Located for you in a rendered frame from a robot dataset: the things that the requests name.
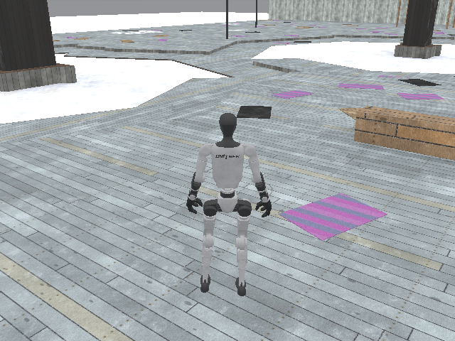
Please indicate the left robot forearm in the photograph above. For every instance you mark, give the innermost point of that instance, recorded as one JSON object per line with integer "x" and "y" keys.
{"x": 194, "y": 188}

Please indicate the right robot upper arm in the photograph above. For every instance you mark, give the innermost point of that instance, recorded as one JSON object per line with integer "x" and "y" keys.
{"x": 250, "y": 151}

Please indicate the right robot hand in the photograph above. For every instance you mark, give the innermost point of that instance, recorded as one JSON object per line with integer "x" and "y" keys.
{"x": 267, "y": 207}

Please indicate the right robot forearm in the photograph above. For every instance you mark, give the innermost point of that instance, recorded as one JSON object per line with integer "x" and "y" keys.
{"x": 261, "y": 188}

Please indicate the humanoid robot torso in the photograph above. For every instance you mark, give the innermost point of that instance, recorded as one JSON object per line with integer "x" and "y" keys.
{"x": 227, "y": 165}

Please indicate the left robot hand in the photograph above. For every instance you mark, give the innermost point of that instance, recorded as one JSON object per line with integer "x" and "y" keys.
{"x": 194, "y": 203}

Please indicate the right robot shin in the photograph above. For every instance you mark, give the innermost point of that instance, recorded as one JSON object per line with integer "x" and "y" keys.
{"x": 242, "y": 263}

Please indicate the left robot upper arm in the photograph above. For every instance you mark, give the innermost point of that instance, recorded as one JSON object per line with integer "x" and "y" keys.
{"x": 205, "y": 150}

